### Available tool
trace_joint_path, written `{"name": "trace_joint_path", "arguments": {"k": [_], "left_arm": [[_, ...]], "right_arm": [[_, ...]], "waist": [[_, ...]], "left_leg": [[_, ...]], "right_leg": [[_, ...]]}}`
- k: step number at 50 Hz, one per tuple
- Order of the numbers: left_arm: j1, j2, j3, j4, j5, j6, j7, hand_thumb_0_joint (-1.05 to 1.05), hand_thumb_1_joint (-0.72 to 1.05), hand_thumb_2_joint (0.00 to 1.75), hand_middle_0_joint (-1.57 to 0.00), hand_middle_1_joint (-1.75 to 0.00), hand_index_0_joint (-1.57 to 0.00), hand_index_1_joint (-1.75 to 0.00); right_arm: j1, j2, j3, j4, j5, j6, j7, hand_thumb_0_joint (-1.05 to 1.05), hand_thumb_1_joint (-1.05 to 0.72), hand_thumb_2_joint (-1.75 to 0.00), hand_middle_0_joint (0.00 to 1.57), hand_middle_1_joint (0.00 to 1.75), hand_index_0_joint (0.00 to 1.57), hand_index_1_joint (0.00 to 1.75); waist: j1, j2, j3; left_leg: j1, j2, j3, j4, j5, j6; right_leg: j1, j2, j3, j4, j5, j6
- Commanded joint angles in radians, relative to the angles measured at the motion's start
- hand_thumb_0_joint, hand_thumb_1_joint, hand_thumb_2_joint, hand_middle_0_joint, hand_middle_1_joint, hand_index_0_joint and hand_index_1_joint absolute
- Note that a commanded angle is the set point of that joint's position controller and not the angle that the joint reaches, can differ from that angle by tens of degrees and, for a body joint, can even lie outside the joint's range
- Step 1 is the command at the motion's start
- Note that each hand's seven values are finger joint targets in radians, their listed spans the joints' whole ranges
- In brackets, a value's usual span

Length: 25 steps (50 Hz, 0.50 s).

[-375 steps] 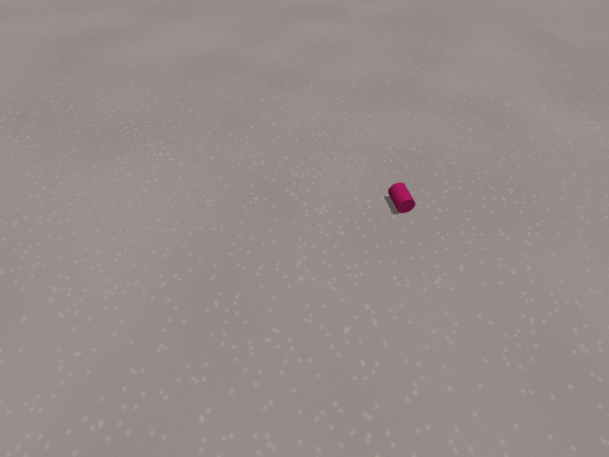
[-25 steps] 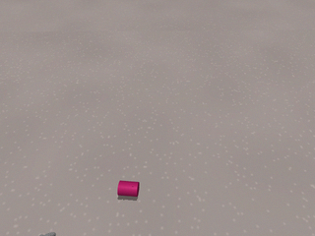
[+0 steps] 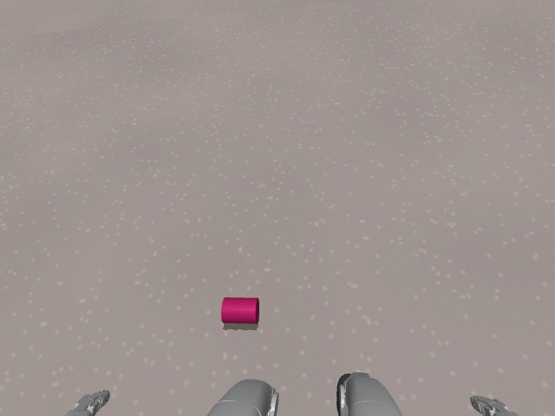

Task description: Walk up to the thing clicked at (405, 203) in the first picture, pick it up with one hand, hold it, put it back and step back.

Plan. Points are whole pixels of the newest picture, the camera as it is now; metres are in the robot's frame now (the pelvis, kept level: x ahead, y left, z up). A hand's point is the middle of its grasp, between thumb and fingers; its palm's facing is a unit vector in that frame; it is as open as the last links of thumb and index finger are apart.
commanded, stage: walk up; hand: left
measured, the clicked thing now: (240, 310) +0.46 +0.21 -0.71
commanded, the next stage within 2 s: stand in 0.60 s
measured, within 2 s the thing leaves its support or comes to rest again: neither
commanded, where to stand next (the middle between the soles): +0.06 -0.01 m, yaw -2 degrees
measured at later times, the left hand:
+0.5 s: hand out of the picture +0.03 +0.28 -0.16, palm faces -0.14 -0.94 -0.31, open 7.4 cm
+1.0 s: hand out of the picture +0.13 +0.21 -0.12, palm faces -0.10 -0.94 -0.34, open 7.4 cm
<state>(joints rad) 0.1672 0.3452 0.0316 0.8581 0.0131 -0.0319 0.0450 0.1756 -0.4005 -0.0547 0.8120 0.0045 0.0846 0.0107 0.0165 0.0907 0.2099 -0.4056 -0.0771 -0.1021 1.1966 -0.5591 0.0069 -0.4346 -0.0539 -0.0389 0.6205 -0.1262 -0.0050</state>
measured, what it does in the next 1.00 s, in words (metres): steps on the spot: left foot, then right foot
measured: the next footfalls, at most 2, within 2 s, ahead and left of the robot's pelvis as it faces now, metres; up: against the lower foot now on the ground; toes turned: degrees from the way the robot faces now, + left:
left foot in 0.16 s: +0.01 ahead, +0.16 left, +0.00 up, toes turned +0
right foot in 0.58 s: +0.03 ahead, -0.16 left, +0.00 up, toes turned -5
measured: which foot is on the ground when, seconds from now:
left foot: up 0.00-0.14, down 0.16-0.60, up 0.62-0.82, down 0.84-1.00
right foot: down 0.00-0.18, up 0.20-0.56, down 0.58-1.00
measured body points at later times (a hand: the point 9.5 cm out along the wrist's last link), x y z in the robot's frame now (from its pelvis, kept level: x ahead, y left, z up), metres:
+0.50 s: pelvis -0.03 +0.01 +0.01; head +0.00 +0.05 +0.46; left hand +0.04 +0.33 -0.13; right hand -0.03 -0.35 -0.05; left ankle -0.03 +0.16 -0.71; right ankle -0.05 -0.15 -0.67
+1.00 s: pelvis -0.01 -0.03 +0.02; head +0.00 -0.03 +0.47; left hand +0.13 +0.26 -0.10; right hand +0.04 -0.32 -0.11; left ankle +0.03 +0.09 -0.71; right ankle -0.01 -0.16 -0.71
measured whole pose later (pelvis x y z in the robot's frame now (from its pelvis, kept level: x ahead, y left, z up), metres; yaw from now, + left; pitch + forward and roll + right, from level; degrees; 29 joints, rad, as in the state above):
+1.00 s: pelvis -0.01 -0.03 +0.02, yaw -5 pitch -3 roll +0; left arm 0.11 0.36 -0.01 0.97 0.00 -0.02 -0.01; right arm 0.18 -0.33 -0.01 1.00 -0.01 -0.01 0.02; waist -0.01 0.00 0.07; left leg -0.22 0.01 0.00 0.50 -0.23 -0.01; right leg -0.19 -0.02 0.00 0.52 -0.28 0.01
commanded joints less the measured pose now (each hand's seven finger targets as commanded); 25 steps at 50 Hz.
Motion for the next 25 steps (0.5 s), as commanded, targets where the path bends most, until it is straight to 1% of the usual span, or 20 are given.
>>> {"name": "trace_joint_path", "arguments": {"k": [1,2,4,6,7,8,9,10,11,12,13,14,15,17,18,19,22,23,24,25], "left_arm": [[-0.04,0.296,0.09,-0.092,0.022,0.004,0.026,0.0,0.9,0.9,-0.2,-0.3,-0.2,-0.3],[-0.076,0.278,0.084,-0.105,0.032,0.013,0.019,0.0,0.9,0.9,-0.2,-0.3,-0.2,-0.3],[-0.096,0.275,0.087,-0.119,0.047,0.039,0.006,0.0,0.9,0.9,-0.2,-0.3,-0.2,-0.3],[-0.125,0.281,0.091,-0.135,0.039,0.076,-0.011,0.0,0.9,0.9,-0.2,-0.3,-0.2,-0.3],[-0.112,0.258,0.088,-0.133,0.026,0.096,-0.018,0.0,0.9,0.9,-0.2,-0.3,-0.2,-0.3],[-0.088,0.208,0.071,-0.14,0.017,0.11,-0.021,0.0,0.9,0.9,-0.2,-0.3,-0.2,-0.3],[-0.054,0.17,0.066,-0.139,0.007,0.116,-0.022,0.0,0.9,0.9,-0.2,-0.3,-0.2,-0.3],[-0.131,0.266,0.104,-0.149,0.016,0.118,-0.009,0.0,0.9,0.9,-0.2,-0.3,-0.2,-0.3],[-0.159,0.312,0.121,-0.132,0.022,0.12,-0.014,0.0,0.9,0.9,-0.2,-0.3,-0.2,-0.3],[-0.127,0.32,0.128,-0.118,0.027,0.121,-0.026,0.0,0.9,0.9,-0.2,-0.3,-0.2,-0.3],[-0.052,0.299,0.127,-0.098,0.022,0.126,-0.039,0.0,0.9,0.9,-0.2,-0.3,-0.2,-0.3],[0.025,0.286,0.125,-0.092,0.016,0.13,-0.05,0.0,0.9,0.9,-0.2,-0.3,-0.2,-0.3],[0.038,0.284,0.128,-0.094,0.024,0.127,-0.06,0.0,0.9,0.9,-0.2,-0.3,-0.2,-0.3],[0.023,0.28,0.127,-0.104,0.032,0.098,-0.091,0.0,0.9,0.9,-0.2,-0.3,-0.2,-0.3],[0.005,0.287,0.12,-0.103,0.024,0.078,-0.099,0.0,0.9,0.9,-0.2,-0.3,-0.2,-0.3],[-0.013,0.284,0.107,-0.108,0.013,0.062,-0.101,0.0,0.9,0.9,-0.2,-0.3,-0.2,-0.3],[-0.06,0.295,0.093,-0.102,0.011,0.019,-0.098,0.0,0.9,0.9,-0.2,-0.3,-0.2,-0.3],[-0.066,0.294,0.091,-0.103,0.01,0.007,-0.098,0.0,0.9,0.9,-0.2,-0.3,-0.2,-0.3],[-0.063,0.292,0.09,-0.093,0.009,-0.004,-0.098,0.0,0.9,0.9,-0.2,-0.3,-0.2,-0.3],[-0.023,0.28,0.087,-0.077,0.008,-0.011,-0.099,0.0,0.9,0.9,-0.2,-0.3,-0.2,-0.3]], "right_arm": [[0.177,-0.183,-0.067,-0.01,0.003,0.0,-0.009,0.0,-0.9,-0.9,0.2,0.3,0.2,0.3],[0.175,-0.181,-0.061,0.006,0.009,-0.009,-0.011,0.0,-0.9,-0.9,0.2,0.3,0.2,0.3],[0.17,-0.185,-0.054,0.023,0.005,-0.035,-0.017,0.0,-0.9,-0.9,0.2,0.3,0.2,0.3],[0.222,-0.19,-0.06,0.063,-0.01,-0.059,-0.032,0.0,-0.9,-0.9,0.2,0.3,0.2,0.3],[0.237,-0.186,-0.064,0.085,-0.022,-0.069,-0.04,0.0,-0.9,-0.9,0.2,0.3,0.2,0.3],[0.21,-0.228,-0.074,0.071,-0.046,-0.078,-0.046,0.0,-0.9,-0.9,0.2,0.3,0.2,0.3],[0.128,-0.333,-0.088,0.029,-0.067,-0.084,-0.053,0.0,-0.9,-0.9,0.2,0.3,0.2,0.3],[0.063,-0.437,-0.112,-0.018,-0.044,-0.087,-0.054,0.0,-0.9,-0.9,0.2,0.3,0.2,0.3],[-0.032,-0.424,-0.109,-0.027,-0.05,-0.099,-0.063,0.0,-0.9,-0.9,0.2,0.3,0.2,0.3],[-0.071,-0.371,-0.099,-0.024,-0.049,-0.108,-0.075,0.0,-0.9,-0.9,0.2,0.3,0.2,0.3],[-0.07,-0.33,-0.091,-0.01,-0.053,-0.118,-0.092,0.0,-0.9,-0.9,0.2,0.3,0.2,0.3],[-0.032,-0.309,-0.089,0.002,-0.049,-0.13,-0.1,0.0,-0.9,-0.9,0.2,0.3,0.2,0.3],[0.062,-0.302,-0.095,0.029,-0.041,-0.143,-0.103,0.0,-0.9,-0.9,0.2,0.3,0.2,0.3],[0.188,-0.298,-0.109,0.065,-0.033,-0.172,-0.086,0.0,-0.9,-0.9,0.2,0.3,0.2,0.3],[0.2,-0.296,-0.109,0.05,-0.034,-0.175,-0.07,0.0,-0.9,-0.9,0.2,0.3,0.2,0.3],[0.184,-0.283,-0.106,0.028,-0.039,-0.174,-0.058,0.0,-0.9,-0.9,0.2,0.3,0.2,0.3],[0.198,-0.292,-0.099,0.005,-0.052,-0.165,-0.029,0.0,-0.9,-0.9,0.2,0.3,0.2,0.3],[0.203,-0.307,-0.098,0.001,-0.055,-0.161,-0.022,0.0,-0.9,-0.9,0.2,0.3,0.2,0.3],[0.21,-0.307,-0.094,-0.005,-0.057,-0.158,-0.015,0.0,-0.9,-0.9,0.2,0.3,0.2,0.3],[0.186,-0.315,-0.092,-0.017,-0.053,-0.155,-0.008,0.0,-0.9,-0.9,0.2,0.3,0.2,0.3]], "waist": [[-0.027,-0.285,-0.284],[-0.026,-0.327,-0.283],[-0.011,-0.405,-0.283],[-0.033,-0.377,-0.271],[-0.04,-0.29,-0.245],[-0.045,-0.152,-0.175],[-0.012,0.096,-0.121],[-0.068,0.11,-0.077],[-0.048,0.083,-0.015],[-0.004,-0.009,-0.003],[0.035,-0.053,-0.058],[0.062,-0.066,-0.112],[0.041,-0.041,-0.173],[-0.023,0.053,-0.314],[-0.059,0.11,-0.337],[-0.085,0.148,-0.329],[-0.123,0.184,-0.206],[-0.123,0.198,-0.167],[-0.12,0.188,-0.134],[-0.096,0.214,-0.125]], "left_leg": [[0.047,0.036,-0.007,-0.009,0.055,-0.018],[0.052,0.036,0.038,-0.109,0.046,-0.022],[0.039,0.064,0.115,-0.32,0.042,-0.026],[0.106,0.056,0.16,-0.552,0.191,-0.024],[0.18,0.035,0.153,-0.637,0.278,-0.027],[0.164,0.104,-0.011,-0.73,0.269,-0.005],[0.08,0.373,-0.423,-0.821,0.279,0.062],[-0.175,0.546,-0.631,-0.955,0.213,0.212],[-0.274,0.569,-0.666,-0.995,0.13,0.277],[-0.209,0.492,-0.471,-0.897,0.236,0.248],[-0.077,0.397,-0.312,-0.794,0.379,0.205],[0.065,0.331,-0.207,-0.739,0.43,0.152],[0.19,0.304,-0.19,-0.74,0.326,0.124],[0.481,0.296,-0.251,-0.769,0.068,0.114],[0.564,0.298,-0.27,-0.803,-0.048,0.138],[0.609,0.306,-0.262,-0.819,-0.078,0.166],[0.491,0.345,-0.208,-0.844,0.024,0.226],[0.449,0.364,-0.191,-0.841,0.113,0.237],[0.387,0.352,-0.151,-0.832,0.189,0.237],[0.332,0.354,-0.114,-0.804,0.248,0.23]], "right_leg": [[0.078,-0.19,0.189,-0.188,-0.062,-0.196],[0.079,-0.164,0.157,-0.185,-0.097,-0.194],[0.127,-0.162,0.169,-0.155,-0.188,-0.193],[0.098,-0.137,0.149,-0.045,-0.202,-0.164],[0.001,-0.097,0.132,0.067,-0.209,-0.141],[-0.143,-0.012,0.141,0.221,-0.277,-0.101],[-0.308,0.121,0.124,0.446,-0.462,-0.039],[-0.174,0.103,0.266,0.559,-0.5,-0.018],[-0.132,0.091,0.31,0.678,-0.46,-0.008],[-0.169,0.1,0.338,0.764,-0.374,-0.002],[-0.221,0.129,0.351,0.829,-0.31,-0.007],[-0.277,0.143,0.343,0.811,-0.259,-0.011],[-0.293,0.135,0.324,0.753,-0.217,-0.017],[-0.343,0.102,0.287,0.619,-0.176,-0.004],[-0.36,0.093,0.255,0.562,-0.212,0.013],[-0.381,0.081,0.225,0.484,-0.257,0.027],[-0.281,0.053,0.146,0.282,-0.351,0.04],[-0.241,0.037,0.128,0.207,-0.386,0.034],[-0.187,0.039,0.094,0.154,-0.408,0.023],[-0.108,0.035,0.07,0.082,-0.433,0.004]]}}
